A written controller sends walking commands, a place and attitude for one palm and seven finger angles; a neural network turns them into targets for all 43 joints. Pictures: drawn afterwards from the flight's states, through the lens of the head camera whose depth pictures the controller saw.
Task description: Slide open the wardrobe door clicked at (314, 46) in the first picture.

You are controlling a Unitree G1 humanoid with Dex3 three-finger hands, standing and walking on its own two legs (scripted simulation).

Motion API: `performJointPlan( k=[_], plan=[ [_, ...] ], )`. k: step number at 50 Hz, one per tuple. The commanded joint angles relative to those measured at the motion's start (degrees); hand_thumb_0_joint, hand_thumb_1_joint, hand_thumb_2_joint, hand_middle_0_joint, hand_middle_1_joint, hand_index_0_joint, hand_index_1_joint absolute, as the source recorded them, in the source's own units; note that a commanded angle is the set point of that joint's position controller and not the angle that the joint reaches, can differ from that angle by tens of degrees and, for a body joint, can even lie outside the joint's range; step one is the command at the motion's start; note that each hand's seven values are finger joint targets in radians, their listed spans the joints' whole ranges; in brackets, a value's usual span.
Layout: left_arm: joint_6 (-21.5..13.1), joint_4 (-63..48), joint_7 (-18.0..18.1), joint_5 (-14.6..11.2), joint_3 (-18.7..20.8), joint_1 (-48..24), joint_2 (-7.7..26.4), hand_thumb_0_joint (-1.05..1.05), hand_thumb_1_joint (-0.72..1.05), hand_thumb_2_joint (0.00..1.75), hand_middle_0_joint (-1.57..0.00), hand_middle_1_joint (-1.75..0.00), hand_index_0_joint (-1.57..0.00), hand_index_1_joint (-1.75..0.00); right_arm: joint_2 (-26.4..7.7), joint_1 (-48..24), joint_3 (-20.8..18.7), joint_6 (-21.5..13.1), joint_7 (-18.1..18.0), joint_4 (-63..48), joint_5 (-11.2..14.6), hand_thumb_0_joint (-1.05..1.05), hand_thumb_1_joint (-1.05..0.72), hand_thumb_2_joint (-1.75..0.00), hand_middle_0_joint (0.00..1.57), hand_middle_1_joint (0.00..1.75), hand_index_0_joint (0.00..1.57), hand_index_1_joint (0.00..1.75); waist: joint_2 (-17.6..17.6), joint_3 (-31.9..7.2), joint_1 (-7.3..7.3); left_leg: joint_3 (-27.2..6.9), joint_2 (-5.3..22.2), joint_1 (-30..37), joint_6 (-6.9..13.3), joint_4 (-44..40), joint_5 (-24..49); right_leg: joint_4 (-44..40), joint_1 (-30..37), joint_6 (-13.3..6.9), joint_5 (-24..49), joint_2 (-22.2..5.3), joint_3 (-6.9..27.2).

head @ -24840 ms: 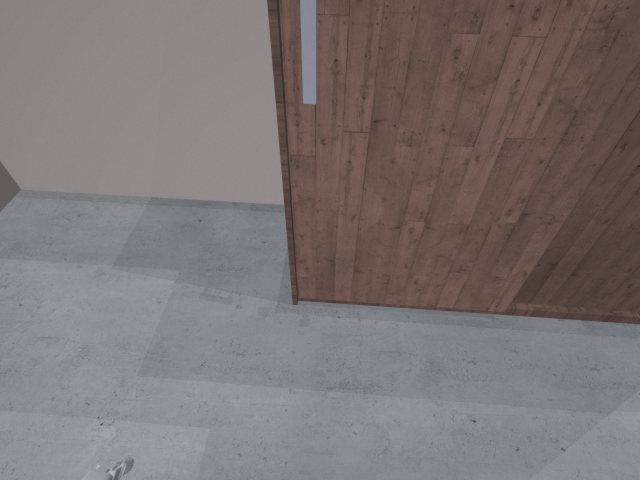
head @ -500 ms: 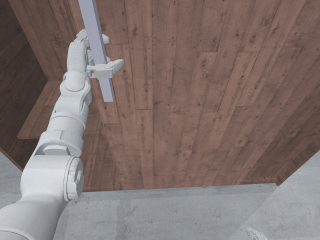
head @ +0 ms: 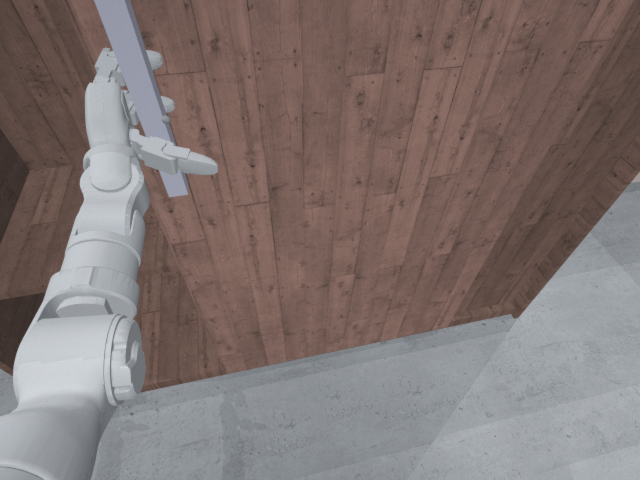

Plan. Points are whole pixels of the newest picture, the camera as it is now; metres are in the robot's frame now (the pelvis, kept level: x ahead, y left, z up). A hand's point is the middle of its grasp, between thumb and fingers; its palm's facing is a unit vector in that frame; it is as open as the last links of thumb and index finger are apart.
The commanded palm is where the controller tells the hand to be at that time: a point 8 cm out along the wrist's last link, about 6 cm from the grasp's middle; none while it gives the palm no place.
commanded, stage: slip the hand off the handle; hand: left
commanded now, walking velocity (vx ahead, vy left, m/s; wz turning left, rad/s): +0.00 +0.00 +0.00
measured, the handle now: (149, 93) +0.52 +0.18 +0.23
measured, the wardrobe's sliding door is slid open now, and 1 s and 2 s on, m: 0.45 0.45 0.45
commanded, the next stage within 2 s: draw the hand back to the body in 1.22 s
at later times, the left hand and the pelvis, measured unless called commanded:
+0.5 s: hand (157, 117) +0.49 +0.17 +0.22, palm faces +0.19 -0.97 -0.13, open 14.4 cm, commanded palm +0.45 +0.26 +0.21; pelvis +0.02 +0.00 +0.00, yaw +0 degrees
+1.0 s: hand (116, 164) +0.40 +0.20 +0.21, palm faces +0.23 -0.96 -0.13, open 14.7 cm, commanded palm +0.36 +0.25 +0.21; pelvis +0.04 -0.02 +0.01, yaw +2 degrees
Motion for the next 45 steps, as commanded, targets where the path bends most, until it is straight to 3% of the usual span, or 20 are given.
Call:
performJointPlan(
  k=[1, 2, 3, 5, 7, 12, 14, 15, 18, 21, 23, 25, 27, 28, 30, 32, 38, 39, 42, 45],
  plan=[
    [-2.28, -11.88, 1.75, 0.55, 3.39, -30.67, 15.81, 0.00, -0.55, 0.20, -0.25, -1.15, -0.25, -1.15, -9.40, -1.47, -3.06, -2.52, -1.23, -6.99, 0.21, 0.00, -0.90, -0.90, 0.20, 0.30, 0.20, 0.30, -1.58, -14.46, 1.41, -1.24, -1.02, 1.43, 1.13, -7.85, -10.52, -5.63, 6.41, -1.00, -11.89, 1.14, -0.75],
    [-1.89, -11.06, 1.61, 0.52, 3.14, -29.34, 15.17, 0.00, -0.55, 0.20, -0.25, -1.15, -0.25, -1.15, -9.30, -1.78, -2.84, -2.30, -1.31, -7.17, 0.20, 0.00, -0.90, -0.90, 0.20, 0.30, 0.20, 0.30, -2.34, -13.80, 1.56, -1.43, -0.90, 1.25, 1.10, -7.97, -10.83, -5.49, 6.20, -1.01, -11.76, 1.11, -1.04],
    [-2.04, -11.72, 1.88, 0.62, 5.29, -29.09, 17.64, 0.00, -0.55, 0.20, -0.25, -1.15, -0.25, -1.15, -9.49, -1.92, -2.73, -2.05, -1.63, -7.42, 0.06, 0.00, -0.90, -0.90, 0.20, 0.30, 0.20, 0.30, -1.67, -14.49, 2.01, -1.69, -0.94, 1.65, 1.16, -8.10, -10.05, -5.09, 6.57, -1.13, -10.95, 1.21, -1.24],
    [-1.78, -12.88, 1.75, 0.55, 3.07, -30.15, 15.10, 0.00, -0.55, 0.20, -0.25, -1.15, -0.25, -1.15, -8.95, -2.41, -2.47, -1.68, -1.76, -7.76, 0.22, 0.00, -0.90, -0.90, 0.20, 0.30, 0.20, 0.30, -1.54, -14.31, 1.65, -2.06, -0.51, 2.45, 0.99, -8.41, -9.54, -4.79, 6.23, -1.12, -9.64, 1.08, -1.41],
    [-1.28, -12.74, 1.72, 0.50, 3.31, -29.11, 14.98, 0.00, -0.55, 0.20, -0.25, -1.15, -0.25, -1.15, -8.86, -3.23, -2.25, -1.22, -2.04, -8.10, 0.22, 0.00, -0.90, -0.90, 0.20, 0.30, 0.20, 0.30, -2.34, -13.04, 1.79, -2.43, -0.23, 2.37, 0.94, -8.48, -9.30, -4.66, 5.90, -1.16, -9.27, 1.05, -1.56],
    [0.15, -12.06, 1.80, 0.57, 5.41, -28.33, 17.39, 0.00, -0.55, 0.20, -0.25, -1.15, -0.25, -1.15, -8.67, -4.24, -1.81, 0.27, -3.03, -8.76, 0.23, 0.00, -0.90, -0.90, 0.20, 0.30, 0.20, 0.30, -3.38, -12.43, 2.71, -2.03, -0.18, 1.96, 0.89, -8.34, -7.44, -4.89, 6.97, -1.24, -8.59, 0.69, -1.51],
    [0.30, -14.25, 1.99, 1.10, 5.70, -28.40, 18.12, 0.00, -0.55, 0.20, -0.25, -1.15, -0.25, -1.15, -8.39, -4.70, -1.73, 0.87, -3.36, -9.27, 0.17, 0.00, -0.90, -0.90, 0.20, 0.30, 0.20, 0.30, -1.15, -13.82, 3.11, -2.00, -0.23, 3.36, 0.76, -8.32, -4.22, -4.57, 7.92, -1.48, -6.45, 0.67, -1.63],
    [0.47, -15.42, 1.87, 1.00, 4.84, -28.39, 16.89, 0.00, -0.55, 0.20, -0.25, -1.15, -0.25, -1.15, -8.12, -4.72, -1.66, 1.05, -3.39, -9.46, 0.13, 0.00, -0.90, -0.90, 0.20, 0.30, 0.20, 0.30, -0.80, -14.77, 3.21, -2.08, -0.13, 4.32, 0.59, -8.13, -1.87, -4.30, 8.40, -1.64, -4.77, 0.77, -1.76],
    [1.51, -17.26, 1.63, 0.45, 7.19, -22.54, 18.66, 0.00, -0.55, 0.20, -0.25, -1.15, -0.25, -1.15, -8.01, -5.54, -1.58, 2.15, -3.94, -10.29, 0.16, 0.00, -0.90, -0.90, 0.20, 0.30, 0.20, 0.30, -1.26, -16.43, 4.91, -1.69, -0.03, 5.18, 0.47, -7.67, 2.93, -4.39, 11.09, -1.84, -1.95, 0.96, -1.83],
    [2.78, -16.63, 0.96, -0.07, 5.94, -23.24, 17.69, 0.00, -0.55, 0.20, -0.25, -1.15, -0.25, -1.15, -7.88, -6.26, -1.20, 2.82, -4.48, -10.25, 0.55, 0.00, -0.90, -0.90, 0.20, 0.30, 0.20, 0.30, -3.16, -13.22, 3.87, -1.19, 0.09, 4.00, 0.63, -8.16, 1.05, -5.66, 10.53, -1.50, -3.30, 0.74, -1.63],
    [2.74, -20.08, 0.94, 0.02, 8.42, -21.00, 21.01, 0.00, -0.55, 0.20, -0.25, -1.15, -0.25, -1.15, -7.92, -6.90, -1.33, 3.21, -4.96, -11.04, 0.55, 0.00, -0.90, -0.90, 0.20, 0.30, 0.20, 0.30, -1.76, -15.45, 5.37, -0.79, -0.04, 4.92, 0.67, -8.15, 3.60, -5.48, 13.16, -1.76, -1.53, 0.81, -1.45],
    [3.46, -21.40, 0.63, -0.16, 8.05, -20.73, 21.14, 0.00, -0.55, 0.20, -0.25, -1.15, -0.25, -1.15, -7.71, -7.20, -1.13, 3.62, -5.32, -11.12, 0.68, 0.00, -0.90, -0.90, 0.20, 0.30, 0.20, 0.30, -1.27, -16.26, 5.23, -0.44, -0.04, 5.36, 0.62, -8.28, 5.02, -5.76, 14.21, -1.73, 0.10, 0.63, -1.27],
    [4.30, -23.10, 0.09, -0.91, 8.68, -16.79, 20.82, 0.00, -0.55, 0.20, -0.25, -1.15, -0.25, -1.15, -7.46, -7.79, -1.17, 3.84, -5.55, -11.72, 0.82, 0.00, -0.90, -0.90, 0.20, 0.30, 0.20, 0.30, -1.71, -16.86, 6.01, 0.29, -0.12, 5.48, 0.71, -8.17, 6.70, -5.75, 16.35, -1.67, 2.72, 0.57, -0.96],
    [4.55, -25.33, -0.16, -1.56, 10.62, -12.82, 21.94, 0.00, -0.55, 0.20, -0.25, -1.15, -0.25, -1.15, -7.43, -8.23, -1.33, 3.98, -5.69, -12.33, 0.88, 0.00, -0.90, -0.90, 0.20, 0.30, 0.20, 0.30, -1.65, -18.69, 7.36, 0.38, -0.20, 6.13, 0.66, -8.05, 8.38, -5.24, 18.35, -1.79, 4.52, 0.72, -1.01],
    [5.58, -28.87, -1.10, -2.88, 11.25, -7.84, 21.67, 0.00, -0.55, 0.20, -0.25, -1.15, -0.25, -1.15, -7.22, -9.25, -1.31, 4.14, -5.88, -13.05, 1.23, 0.00, -0.90, -0.90, 0.20, 0.30, 0.20, 0.30, -1.82, -19.89, 8.01, 1.04, -0.21, 6.80, 0.61, -8.10, 9.68, -4.95, 20.60, -1.65, 7.11, 0.47, -0.73],
    [6.17, -33.93, -2.62, -3.42, 9.88, -3.25, 19.18, 0.00, -0.55, 0.20, -0.25, -1.15, -0.25, -1.15, -6.96, -10.25, -1.40, 3.89, -5.63, -14.09, 1.64, 0.00, -0.90, -0.90, 0.20, 0.30, 0.20, 0.30, -0.96, -19.79, 8.27, 1.40, -0.17, 7.67, 0.63, -8.27, 10.58, -4.77, 21.32, -1.61, 8.60, 0.59, -0.82],
    [6.03, -47.68, -7.88, -6.38, 1.27, -4.43, 10.84, 0.00, -0.55, 0.20, -0.25, -1.15, -0.25, -1.15, -6.72, -12.71, -1.59, 2.07, -6.01, -14.19, 2.82, 0.00, -0.90, -0.90, 0.20, 0.30, 0.20, 0.30, 2.80, -14.70, 4.65, 0.94, -0.22, 12.07, 1.33, -7.15, 8.13, -6.65, 15.47, -1.23, 5.56, 1.39, -0.97],
    [6.24, -47.96, -8.43, -7.15, 1.36, -4.90, 11.10, 0.00, -0.55, 0.20, -0.25, -1.15, -0.25, -1.15, -6.89, -12.78, -1.69, 1.71, -6.19, -13.36, 3.00, 0.00, -0.90, -0.90, 0.20, 0.30, 0.20, 0.30, 3.87, -13.94, 4.43, 0.63, -0.35, 12.26, 1.15, -7.27, 6.64, -7.33, 14.53, -1.18, 3.90, 1.32, -0.90],
    [7.58, -47.37, -9.07, -8.39, 2.24, -4.03, 11.83, 0.00, -0.55, 0.20, -0.25, -1.15, -0.25, -1.15, -7.11, -13.88, -1.17, 1.08, -6.91, -12.12, 3.11, 0.00, -0.90, -0.90, 0.20, 0.30, 0.20, 0.30, 1.40, -11.83, 4.54, -0.27, -0.79, 11.07, 1.14, -7.49, 2.79, -8.46, 13.20, -0.92, -0.96, 1.00, -0.66],
    [8.68, -49.49, -8.41, -8.27, 0.31, -1.93, 9.18, 0.00, -0.55, 0.20, -0.25, -1.15, -0.25, -1.15, -6.48, -15.72, -0.76, 0.26, -7.04, -12.23, 3.13, 0.00, -0.90, -0.90, 0.20, 0.30, 0.20, 0.30, 2.90, -12.26, 5.38, -0.76, -1.02, 11.92, 0.92, -7.74, 2.76, -8.26, 13.23, -1.12, -1.96, 0.79, -1.03]
  ],
)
